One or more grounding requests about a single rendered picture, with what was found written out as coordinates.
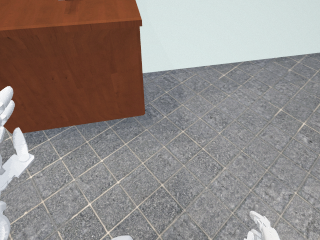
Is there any robot right hand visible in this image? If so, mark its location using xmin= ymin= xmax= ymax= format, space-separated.
xmin=243 ymin=211 xmax=280 ymax=240

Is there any robot left hand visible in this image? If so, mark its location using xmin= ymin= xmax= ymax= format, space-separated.
xmin=0 ymin=86 xmax=34 ymax=197

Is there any counter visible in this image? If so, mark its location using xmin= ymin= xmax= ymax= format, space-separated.
xmin=0 ymin=0 xmax=145 ymax=134

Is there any robot left forearm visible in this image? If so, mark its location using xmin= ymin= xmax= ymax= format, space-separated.
xmin=0 ymin=201 xmax=11 ymax=240

